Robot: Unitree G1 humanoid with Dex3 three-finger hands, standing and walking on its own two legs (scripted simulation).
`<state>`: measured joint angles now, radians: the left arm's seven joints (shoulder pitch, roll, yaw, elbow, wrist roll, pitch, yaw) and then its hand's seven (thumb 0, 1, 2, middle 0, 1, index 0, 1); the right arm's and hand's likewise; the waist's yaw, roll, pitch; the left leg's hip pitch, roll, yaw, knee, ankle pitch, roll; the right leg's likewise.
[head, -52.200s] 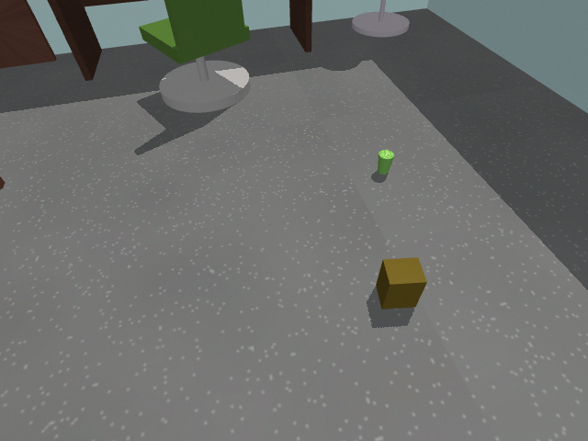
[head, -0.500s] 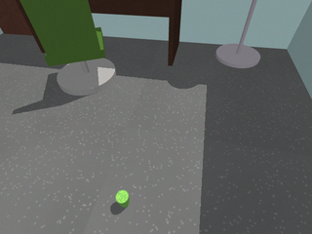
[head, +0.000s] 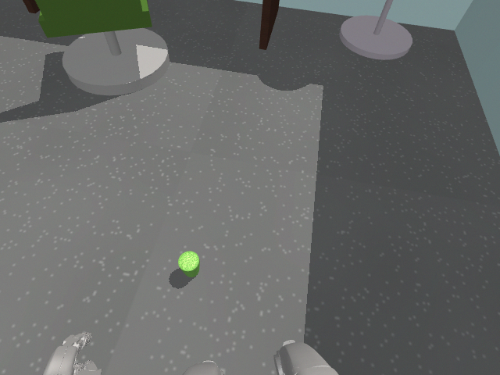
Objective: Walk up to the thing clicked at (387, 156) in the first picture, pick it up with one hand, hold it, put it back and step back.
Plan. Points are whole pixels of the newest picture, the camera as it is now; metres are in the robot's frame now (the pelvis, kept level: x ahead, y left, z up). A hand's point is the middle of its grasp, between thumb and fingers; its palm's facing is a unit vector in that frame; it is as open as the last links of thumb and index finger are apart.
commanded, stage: step back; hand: left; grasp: from above
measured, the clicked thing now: (190, 266) +0.52 +0.21 -0.70
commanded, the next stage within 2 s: none
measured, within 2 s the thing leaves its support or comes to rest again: neither
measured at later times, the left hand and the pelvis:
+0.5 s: hand out of the picture +0.01 +0.24 -0.13, palm faces -0.05 -0.90 -0.42, open 7.3 cm; pelvis -0.11 -0.01 +0.00, yaw -2 degrees
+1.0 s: hand out of the picture -0.16 +0.24 -0.15, palm faces -0.10 -0.91 -0.41, open 7.3 cm; pelvis -0.26 -0.03 -0.01, yaw -5 degrees
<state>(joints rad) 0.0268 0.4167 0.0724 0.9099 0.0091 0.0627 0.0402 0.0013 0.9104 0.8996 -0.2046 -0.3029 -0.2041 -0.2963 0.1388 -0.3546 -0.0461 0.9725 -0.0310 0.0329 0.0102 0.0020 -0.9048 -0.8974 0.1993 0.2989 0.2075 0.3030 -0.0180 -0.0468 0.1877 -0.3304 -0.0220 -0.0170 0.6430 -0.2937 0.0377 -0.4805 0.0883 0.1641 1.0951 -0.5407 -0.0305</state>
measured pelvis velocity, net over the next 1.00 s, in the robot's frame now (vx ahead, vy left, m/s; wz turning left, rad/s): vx -0.26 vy -0.03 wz -0.09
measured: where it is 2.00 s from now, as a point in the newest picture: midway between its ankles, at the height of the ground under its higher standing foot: outside the picture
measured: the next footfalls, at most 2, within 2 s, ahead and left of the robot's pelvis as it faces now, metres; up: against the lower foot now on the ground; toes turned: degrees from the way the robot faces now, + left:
right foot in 0.26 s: -0.04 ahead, -0.14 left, +0.00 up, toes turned -1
left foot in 0.60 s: -0.11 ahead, +0.11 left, +0.00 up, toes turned -3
